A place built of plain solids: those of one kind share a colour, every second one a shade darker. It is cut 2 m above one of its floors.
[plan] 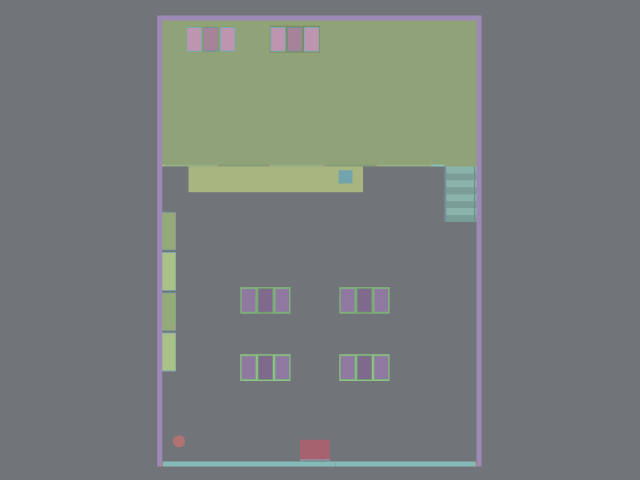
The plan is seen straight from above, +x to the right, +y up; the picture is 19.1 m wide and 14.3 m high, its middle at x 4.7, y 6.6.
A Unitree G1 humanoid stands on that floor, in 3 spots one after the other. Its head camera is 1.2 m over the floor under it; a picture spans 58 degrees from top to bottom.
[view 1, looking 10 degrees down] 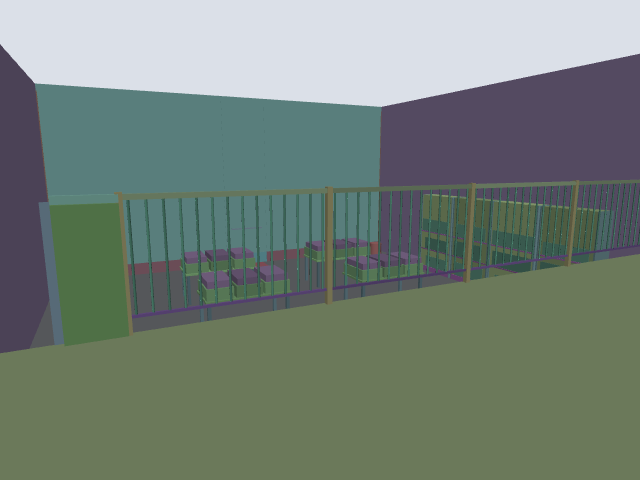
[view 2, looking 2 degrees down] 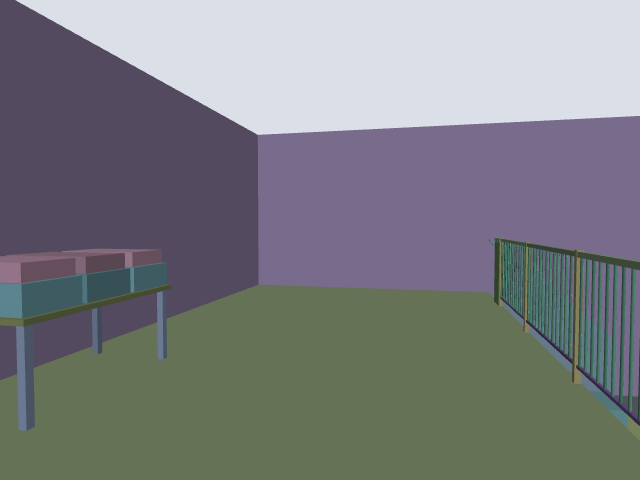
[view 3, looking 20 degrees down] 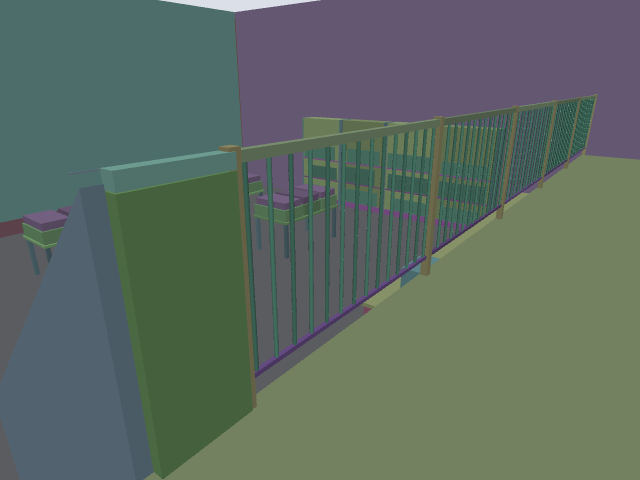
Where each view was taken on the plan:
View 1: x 8.06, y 12.04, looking -116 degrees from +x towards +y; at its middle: window_wall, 13.60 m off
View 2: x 1.20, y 9.99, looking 13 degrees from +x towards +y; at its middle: wall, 8.38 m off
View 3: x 8.91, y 9.89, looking -142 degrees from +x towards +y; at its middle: ground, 8.40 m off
